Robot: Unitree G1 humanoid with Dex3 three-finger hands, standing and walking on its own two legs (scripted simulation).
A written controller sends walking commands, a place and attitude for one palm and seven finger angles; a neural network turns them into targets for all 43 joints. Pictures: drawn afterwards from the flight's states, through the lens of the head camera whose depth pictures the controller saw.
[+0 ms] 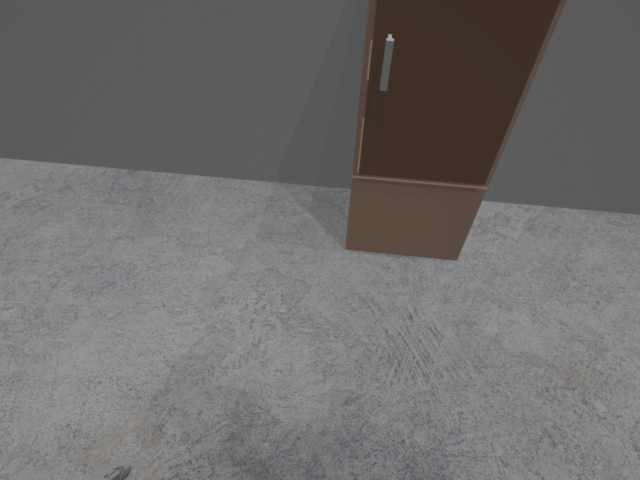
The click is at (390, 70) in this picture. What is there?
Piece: cupboard door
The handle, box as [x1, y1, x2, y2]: [380, 34, 393, 90]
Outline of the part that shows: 391,34 388,34 388,37 386,38 380,90 386,90 393,44 393,38 391,37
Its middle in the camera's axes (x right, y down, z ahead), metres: +0.18 -0.47 +1.04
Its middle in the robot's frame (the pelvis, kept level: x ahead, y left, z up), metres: +1.11 -0.12 +0.05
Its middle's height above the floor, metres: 0.82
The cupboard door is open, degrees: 0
